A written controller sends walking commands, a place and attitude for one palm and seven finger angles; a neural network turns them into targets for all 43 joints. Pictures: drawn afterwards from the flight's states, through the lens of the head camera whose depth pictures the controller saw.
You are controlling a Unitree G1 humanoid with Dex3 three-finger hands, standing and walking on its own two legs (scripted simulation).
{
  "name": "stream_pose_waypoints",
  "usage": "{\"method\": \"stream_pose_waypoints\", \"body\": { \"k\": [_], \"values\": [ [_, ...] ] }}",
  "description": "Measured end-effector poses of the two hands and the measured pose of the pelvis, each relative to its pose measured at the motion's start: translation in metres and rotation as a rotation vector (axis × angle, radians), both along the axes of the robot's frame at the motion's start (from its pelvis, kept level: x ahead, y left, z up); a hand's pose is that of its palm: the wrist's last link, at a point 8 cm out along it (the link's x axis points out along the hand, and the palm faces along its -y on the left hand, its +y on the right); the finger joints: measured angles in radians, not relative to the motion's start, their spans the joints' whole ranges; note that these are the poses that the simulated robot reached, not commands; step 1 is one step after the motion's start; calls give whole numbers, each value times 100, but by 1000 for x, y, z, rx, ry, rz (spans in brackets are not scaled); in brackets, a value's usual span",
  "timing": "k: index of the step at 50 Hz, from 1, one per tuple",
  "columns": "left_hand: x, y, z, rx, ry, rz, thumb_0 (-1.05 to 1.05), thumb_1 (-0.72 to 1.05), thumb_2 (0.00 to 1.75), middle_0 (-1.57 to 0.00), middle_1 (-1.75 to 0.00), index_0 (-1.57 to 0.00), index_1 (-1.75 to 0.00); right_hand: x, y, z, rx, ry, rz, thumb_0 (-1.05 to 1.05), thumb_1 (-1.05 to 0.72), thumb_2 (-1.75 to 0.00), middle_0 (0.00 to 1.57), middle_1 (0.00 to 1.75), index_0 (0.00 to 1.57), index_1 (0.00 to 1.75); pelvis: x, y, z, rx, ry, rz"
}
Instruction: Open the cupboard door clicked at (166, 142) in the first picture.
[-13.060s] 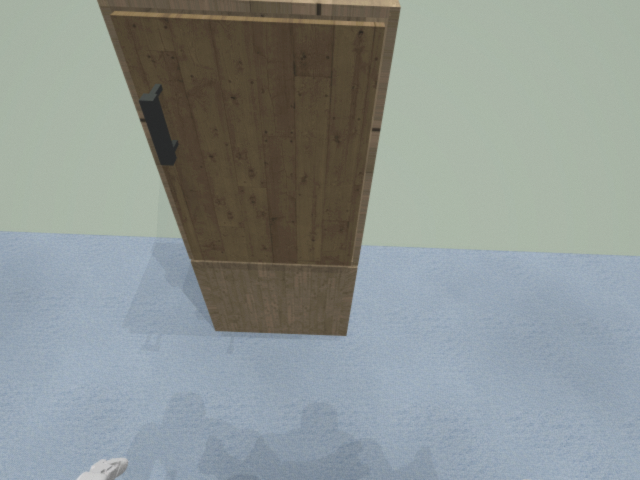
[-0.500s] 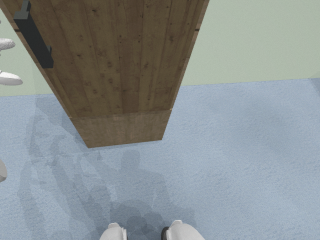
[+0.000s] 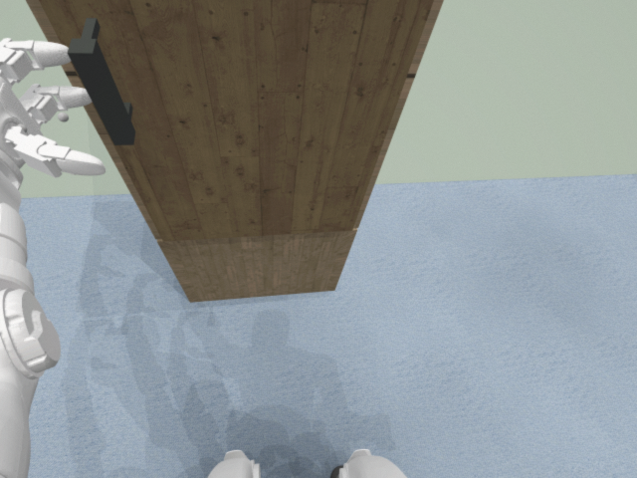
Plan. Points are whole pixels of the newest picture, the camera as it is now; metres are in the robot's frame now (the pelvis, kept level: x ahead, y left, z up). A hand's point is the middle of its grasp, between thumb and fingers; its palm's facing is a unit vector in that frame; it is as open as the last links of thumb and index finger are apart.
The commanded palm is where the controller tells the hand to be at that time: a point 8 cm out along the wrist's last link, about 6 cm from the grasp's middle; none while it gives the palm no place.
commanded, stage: slide the fingers in behind the handle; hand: left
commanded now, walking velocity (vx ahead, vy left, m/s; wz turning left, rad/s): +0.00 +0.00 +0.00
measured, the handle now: (108, 85) +0.56 +0.22 +0.12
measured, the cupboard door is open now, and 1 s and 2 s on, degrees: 0 0 1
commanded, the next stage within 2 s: close the thumb around the handle in 1.36 s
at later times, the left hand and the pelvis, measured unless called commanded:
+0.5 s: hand (91, 123) +0.49 +0.22 +0.13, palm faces +0.05 -1.00 -0.01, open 14.0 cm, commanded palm +0.48 +0.26 +0.12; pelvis -0.02 -0.01 +0.00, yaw +0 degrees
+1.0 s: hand (126, 115) +0.51 +0.19 +0.13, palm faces +0.04 -1.00 +0.00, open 14.0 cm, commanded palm +0.48 +0.24 +0.12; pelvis -0.01 -0.01 +0.00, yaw +0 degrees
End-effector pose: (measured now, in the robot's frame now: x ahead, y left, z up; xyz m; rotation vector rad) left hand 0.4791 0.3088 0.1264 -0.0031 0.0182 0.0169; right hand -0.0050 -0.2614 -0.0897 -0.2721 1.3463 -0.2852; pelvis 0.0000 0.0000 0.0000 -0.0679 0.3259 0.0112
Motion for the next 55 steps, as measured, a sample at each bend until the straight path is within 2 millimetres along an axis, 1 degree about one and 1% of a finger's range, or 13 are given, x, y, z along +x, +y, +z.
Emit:
{"method": "stream_pose_waypoints", "body": {
  "k": [7,16,24,31,39,46,50,55],
  "values": [
    [1,-18,-4,-15,14,14,-2,-50,30,-30,-120,-30,-120,-11,-1,-1,12,-4,-22,0,-90,-90,20,30,21,30,-3,-3,0,7,-11,-7],
    [-7,-26,3,8,-13,29,-2,-50,30,-30,-120,-30,-120,-23,-9,-1,14,-10,-38,0,-90,-90,20,30,21,30,-8,-9,0,12,-27,-12],
    [-11,-31,2,10,9,29,-2,-50,30,-30,-120,-30,-120,-24,-18,0,-4,-23,-24,0,-90,-90,20,30,21,30,-14,-13,0,15,-32,-4],
    [-8,-43,1,-1,-12,12,-2,-50,30,-29,-119,-30,-120,-24,-21,0,-12,-25,-15,0,-90,-90,20,30,21,30,-17,-15,-1,15,-26,0],
    [-2,-58,-4,-5,13,16,-2,-50,30,-30,-120,-30,-120,-24,-17,-2,4,-36,-22,0,-91,-90,20,30,21,30,-16,-14,-1,17,-26,-5],
    [4,-61,0,3,-17,29,-2,-50,30,-30,-120,-30,-120,-26,-10,-4,26,-30,-35,0,-90,-90,20,30,21,30,-13,-13,-1,19,-20,-13],
    [4,-64,-1,6,-4,19,-2,-50,30,-30,-120,-30,-120,-27,-7,-5,37,-19,-38,0,-90,-90,20,30,21,30,-9,-12,0,19,-20,-11],
    [5,-61,-3,-11,8,38,-2,-50,30,-30,-120,-30,-120,-24,-7,-5,37,-18,-36,0,-90,-90,20,30,21,30,-7,-11,1,19,-22,-12]
  ]
}}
